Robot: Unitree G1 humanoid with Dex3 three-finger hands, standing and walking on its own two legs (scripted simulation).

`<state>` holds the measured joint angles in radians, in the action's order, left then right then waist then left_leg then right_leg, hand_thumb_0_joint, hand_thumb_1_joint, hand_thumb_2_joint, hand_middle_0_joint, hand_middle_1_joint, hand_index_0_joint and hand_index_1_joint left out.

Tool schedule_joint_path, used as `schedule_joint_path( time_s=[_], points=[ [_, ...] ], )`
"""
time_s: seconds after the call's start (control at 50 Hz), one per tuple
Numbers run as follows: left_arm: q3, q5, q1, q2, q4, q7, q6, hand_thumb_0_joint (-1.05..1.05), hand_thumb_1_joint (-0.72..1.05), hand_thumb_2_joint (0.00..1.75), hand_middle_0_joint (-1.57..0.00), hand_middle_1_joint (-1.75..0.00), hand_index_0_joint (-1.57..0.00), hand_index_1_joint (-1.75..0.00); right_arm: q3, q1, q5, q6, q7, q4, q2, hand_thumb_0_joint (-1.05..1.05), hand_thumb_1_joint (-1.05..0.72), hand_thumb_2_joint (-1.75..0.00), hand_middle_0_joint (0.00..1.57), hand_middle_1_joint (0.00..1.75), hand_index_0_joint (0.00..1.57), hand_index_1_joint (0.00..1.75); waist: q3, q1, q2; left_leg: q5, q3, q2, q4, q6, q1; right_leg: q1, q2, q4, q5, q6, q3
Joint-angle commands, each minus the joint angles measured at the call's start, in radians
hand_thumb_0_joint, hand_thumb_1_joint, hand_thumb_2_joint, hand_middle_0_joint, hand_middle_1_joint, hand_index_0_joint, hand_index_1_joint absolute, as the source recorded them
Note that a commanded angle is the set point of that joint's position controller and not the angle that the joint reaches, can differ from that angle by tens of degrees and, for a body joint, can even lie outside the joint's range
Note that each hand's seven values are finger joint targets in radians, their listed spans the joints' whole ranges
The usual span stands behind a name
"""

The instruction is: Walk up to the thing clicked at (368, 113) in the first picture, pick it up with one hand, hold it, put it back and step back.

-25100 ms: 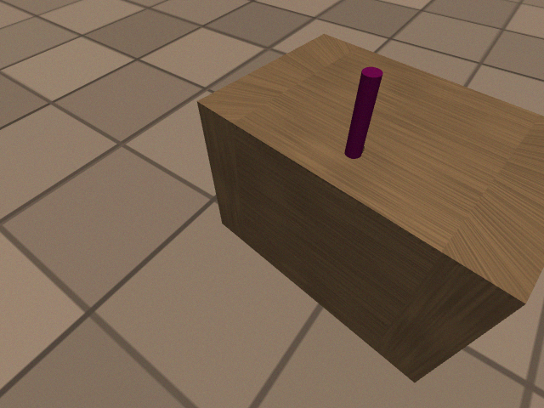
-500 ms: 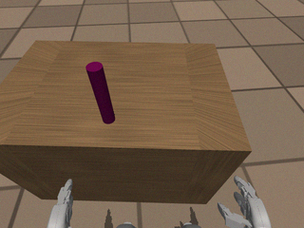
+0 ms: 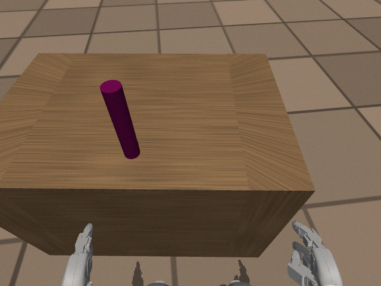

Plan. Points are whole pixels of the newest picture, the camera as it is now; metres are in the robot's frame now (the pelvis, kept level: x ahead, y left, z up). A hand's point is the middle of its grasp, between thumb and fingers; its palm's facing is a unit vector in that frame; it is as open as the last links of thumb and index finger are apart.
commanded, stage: home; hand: left
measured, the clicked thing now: (123, 124) +0.48 +0.18 +0.05
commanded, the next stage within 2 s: stand in 1.92 s
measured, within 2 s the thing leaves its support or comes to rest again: neither
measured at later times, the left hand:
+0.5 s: hand (112, 269) +0.18 +0.18 -0.04, palm faces +0.12 -0.97 -0.23, open 17.7 cm
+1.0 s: hand (110, 274) +0.17 +0.18 -0.04, palm faces +0.12 -0.97 -0.23, open 17.6 cm
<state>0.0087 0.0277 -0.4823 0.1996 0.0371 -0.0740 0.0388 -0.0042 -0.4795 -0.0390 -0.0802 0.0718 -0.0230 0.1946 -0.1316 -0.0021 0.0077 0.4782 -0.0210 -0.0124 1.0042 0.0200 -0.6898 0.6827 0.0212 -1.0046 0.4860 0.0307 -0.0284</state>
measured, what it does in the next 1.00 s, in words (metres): stands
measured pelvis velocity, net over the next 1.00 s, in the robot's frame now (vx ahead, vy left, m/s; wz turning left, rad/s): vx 0.00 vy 0.00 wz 0.00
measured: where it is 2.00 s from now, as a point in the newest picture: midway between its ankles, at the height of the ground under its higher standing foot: outside the picture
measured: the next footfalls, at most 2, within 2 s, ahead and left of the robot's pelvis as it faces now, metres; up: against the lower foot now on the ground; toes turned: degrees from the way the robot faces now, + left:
none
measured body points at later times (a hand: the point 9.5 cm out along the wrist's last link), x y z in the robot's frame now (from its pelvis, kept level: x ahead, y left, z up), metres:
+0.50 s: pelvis +0.00 +0.00 +0.00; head +0.03 +0.00 +0.45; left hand +0.17 +0.23 -0.02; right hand +0.17 -0.23 -0.02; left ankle +0.01 +0.13 -0.68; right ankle +0.01 -0.14 -0.68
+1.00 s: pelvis +0.00 +0.00 +0.00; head +0.02 +0.00 +0.45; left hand +0.16 +0.23 -0.02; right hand +0.16 -0.23 -0.02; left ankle +0.01 +0.13 -0.68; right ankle +0.01 -0.14 -0.68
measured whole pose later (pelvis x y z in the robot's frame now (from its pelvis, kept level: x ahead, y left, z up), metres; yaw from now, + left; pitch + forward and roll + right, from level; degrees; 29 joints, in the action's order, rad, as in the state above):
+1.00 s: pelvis +0.00 +0.00 +0.00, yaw +0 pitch +9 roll +0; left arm 0.00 0.02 -0.49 0.20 0.02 -0.09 0.03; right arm 0.00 -0.49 -0.04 -0.13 0.08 0.02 0.19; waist -0.14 0.00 0.01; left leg 0.48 -0.02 -0.01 1.02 0.02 -0.71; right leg 0.70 0.02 -1.02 0.49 0.03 -0.03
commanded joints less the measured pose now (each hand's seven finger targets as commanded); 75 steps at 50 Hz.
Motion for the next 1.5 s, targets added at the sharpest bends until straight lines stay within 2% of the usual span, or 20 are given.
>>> schedule_joint_path(
  time_s=[0.0,0.22,0.44,0.5,0.62,0.74,0.8,0.82,0.84,0.92,0.98,1.1,1.16,1.22,1.24,1.32,1.34,1.4,1.44,1.48],
  points=[
    [0.047,0.004,0.057,0.103,-0.249,-0.014,-0.059,0.0,-0.57,0.04,-0.05,-0.05,-0.05,-0.05,-0.05,0.042,0.006,0.053,0.016,0.233,0.088,0.0,-0.9,-0.9,0.2,0.3,0.2,0.3,-0.112,-0.002,-0.031,-0.184,0.057,0.015,-0.165,-0.02,0.085,-0.068,-0.021,0.167,-0.188,-0.03,0.052],
    [0.049,0.003,0.0,0.099,-0.195,-0.016,-0.052,0.0,-0.61,0.01,-0.04,-0.04,-0.04,-0.04,-0.062,-0.001,0.008,0.031,0.017,0.209,0.103,0.0,-0.9,-0.9,0.2,0.3,0.2,0.3,-0.056,0.002,0.002,-0.157,0.052,0.011,-0.168,-0.022,0.061,-0.038,-0.026,0.165,-0.161,-0.029,0.058],
    [0.048,-0.002,0.003,0.1,-0.216,-0.019,-0.059,0.0,-0.61,0.02,-0.04,-0.04,-0.04,-0.04,-0.057,-0.012,0.011,0.017,0.019,0.22,0.087,0.0,-0.9,-0.9,0.2,0.3,0.2,0.3,-0.115,-0.001,-0.019,-0.225,0.061,0.016,-0.139,-0.022,0.074,-0.062,-0.02,0.15,-0.241,-0.028,0.049],
    [0.05,-0.003,0.005,0.1,-0.207,-0.021,-0.058,0.0,-0.61,0.02,-0.04,-0.04,-0.05,-0.04,-0.068,0.013,0.009,0.018,0.019,0.247,0.101,0.0,-0.9,-0.9,0.2,0.3,0.2,0.3,-0.091,0.0,0.001,-0.169,0.054,0.012,-0.159,-0.021,0.062,-0.048,-0.023,0.157,-0.174,-0.03,0.055],
    [0.048,-0.002,0.006,0.104,-0.213,-0.023,-0.061,0.0,-0.59,0.03,-0.05,-0.04,-0.05,-0.04,-0.057,0.016,0.01,0.013,0.015,0.239,0.094,0.0,-0.9,-0.9,0.2,0.3,0.2,0.3,-0.065,-0.008,-0.021,-0.164,0.054,0.013,-0.164,-0.019,0.052,-0.039,-0.024,0.154,-0.168,-0.031,0.057],
    [0.05,-0.003,0.032,0.108,-0.23,-0.025,-0.067,0.0,-0.61,0.02,-0.04,-0.04,-0.05,-0.04,-0.063,0.009,0.01,0.014,0.021,0.249,0.1,0.0,-0.9,-0.9,0.2,0.3,0.2,0.3,-0.092,0.008,-0.004,-0.155,0.057,0.013,-0.155,-0.022,0.067,-0.043,-0.023,0.161,-0.166,-0.028,0.053],
    [0.044,-0.004,-0.014,0.089,-0.179,-0.024,-0.061,0.0,-0.59,0.03,-0.05,-0.04,-0.05,-0.04,-0.059,-0.006,0.013,0.013,0.02,0.223,0.093,0.0,-0.9,-0.9,0.2,0.3,0.2,0.3,-0.073,-0.004,0.01,-0.151,0.06,0.014,-0.151,-0.023,0.046,-0.04,-0.021,0.162,-0.163,-0.028,0.049],
    [0.051,-0.002,0.018,0.109,-0.241,-0.026,-0.066,0.0,-0.6,0.02,-0.05,-0.04,-0.05,-0.04,-0.049,0.029,0.01,0.013,0.02,0.255,0.087,0.0,-0.9,-0.9,0.2,0.3,0.2,0.3,-0.098,-0.016,-0.025,-0.152,0.059,0.016,-0.157,-0.021,0.05,-0.052,-0.02,0.16,-0.159,-0.032,0.05],
    [0.043,-0.002,0.031,0.104,-0.235,-0.027,-0.067,0.0,-0.59,0.03,-0.05,-0.04,-0.05,-0.04,-0.063,0.022,0.01,0.012,0.021,0.253,0.1,0.0,-0.9,-0.9,0.2,0.3,0.2,0.3,-0.082,0.002,-0.009,-0.128,0.057,0.015,-0.159,-0.023,0.052,-0.037,-0.021,0.165,-0.136,-0.03,0.05],
    [0.046,-0.001,0.014,0.1,-0.225,-0.028,-0.066,0.0,-0.57,0.04,-0.05,-0.05,-0.05,-0.05,-0.052,0.02,0.009,0.015,0.019,0.239,0.09,0.0,-0.9,-0.9,0.2,0.3,0.2,0.3,-0.064,-0.011,-0.022,-0.098,0.053,0.014,-0.176,-0.02,0.041,-0.029,-0.025,0.164,-0.105,-0.034,0.057],
    [0.039,-0.001,0.016,0.096,-0.22,-0.029,-0.066,0.0,-0.6,0.03,-0.05,-0.04,-0.05,-0.04,-0.062,0.015,0.008,0.014,0.019,0.235,0.101,0.0,-0.9,-0.9,0.2,0.3,0.2,0.3,-0.042,0.0,-0.014,-0.051,0.048,0.011,-0.188,-0.022,0.033,-0.01,-0.028,0.165,-0.063,-0.035,0.06],
    [0.049,-0.001,0.001,0.105,-0.22,-0.031,-0.066,0.0,-0.59,0.03,-0.05,-0.04,-0.05,-0.04,-0.061,0.009,0.008,0.017,0.02,0.243,0.099,0.0,-0.9,-0.9,0.2,0.3,0.2,0.3,-0.087,-0.01,-0.02,-0.126,0.049,0.011,-0.172,-0.019,0.052,-0.039,-0.028,0.153,-0.128,-0.035,0.06],
    [0.037,-0.004,0.011,0.094,-0.21,-0.031,-0.063,0.0,-0.58,0.04,-0.05,-0.05,-0.05,-0.05,-0.067,-0.013,0.009,0.016,0.02,0.225,0.097,0.0,-0.9,-0.9,0.2,0.3,0.2,0.3,-0.09,0.002,-0.028,-0.158,0.047,0.007,-0.17,-0.017,0.065,-0.034,-0.03,0.139,-0.158,-0.036,0.062],
    [0.04,-0.002,0.041,0.103,-0.238,-0.035,-0.066,0.0,-0.58,0.04,-0.05,-0.05,-0.05,-0.05,-0.057,0.037,0.006,0.021,0.02,0.254,0.099,0.0,-0.9,-0.9,0.2,0.3,0.2,0.3,-0.063,-0.009,-0.029,-0.105,0.042,0.007,-0.187,-0.017,0.051,-0.018,-0.029,0.153,-0.106,-0.037,0.063],
    [0.043,-0.002,0.034,0.1,-0.22,-0.035,-0.068,0.0,-0.59,0.03,-0.05,-0.04,-0.05,-0.04,-0.06,0.024,0.007,0.02,0.024,0.252,0.099,0.0,-0.9,-0.9,0.2,0.3,0.2,0.3,-0.072,0.003,-0.011,-0.106,0.048,0.009,-0.174,-0.021,0.054,-0.029,-0.026,0.162,-0.109,-0.033,0.059],
    [0.05,0.0,0.002,0.105,-0.218,-0.031,-0.064,0.0,-0.57,0.04,-0.05,-0.05,-0.05,-0.05,-0.056,0.006,0.008,0.016,0.023,0.239,0.097,0.0,-0.9,-0.9,0.2,0.3,0.2,0.3,-0.072,-0.007,0.001,-0.136,0.06,0.016,-0.16,-0.023,0.048,-0.039,-0.023,0.17,-0.144,-0.03,0.051],
    [0.078,-0.007,-0.057,0.121,-0.208,-0.05,-0.053,0.0,-0.52,0.07,-0.05,-0.06,-0.05,-0.06,-0.055,0.092,0.004,0.023,0.033,-0.027,0.144,0.0,-0.9,-0.9,0.2,0.3,0.2,0.3,-0.069,-0.001,0.012,-0.122,0.032,0.011,-0.153,-0.023,0.065,-0.065,-0.04,0.186,-0.138,-0.029,0.064],
    [0.031,-0.005,-0.021,0.099,-0.258,-0.059,-0.033,0.0,-0.55,0.05,-0.05,-0.05,-0.05,-0.05,-0.038,0.121,-0.001,0.06,0.037,-0.015,0.125,0.0,-0.9,-0.9,0.2,0.3,0.2,0.3,-0.046,0.011,-0.045,-0.087,0.028,0.005,-0.18,-0.02,0.067,-0.05,-0.036,0.183,-0.114,-0.036,0.063],
    [0.029,-0.009,-0.009,0.103,-0.225,-0.068,-0.028,0.0,-0.54,0.06,-0.05,-0.05,-0.05,-0.05,-0.041,0.142,0.0,0.07,0.048,-0.076,0.134,0.0,-0.9,-0.9,0.2,0.3,0.2,0.3,-0.005,0.028,-0.035,-0.071,0.034,0.004,-0.18,-0.022,0.064,-0.024,-0.038,0.2,-0.097,-0.033,0.068],
    [0.045,-0.007,0.0,0.114,-0.254,-0.072,-0.027,0.0,-0.53,0.07,-0.05,-0.06,-0.05,-0.05,-0.045,0.156,0.003,0.086,0.051,-0.112,0.137,0.0,-0.9,-0.9,0.2,0.3,0.2,0.3,-0.045,0.023,-0.042,-0.098,0.034,0.003,-0.169,-0.024,0.077,-0.052,-0.037,0.202,-0.12,-0.035,0.066]
  ],
)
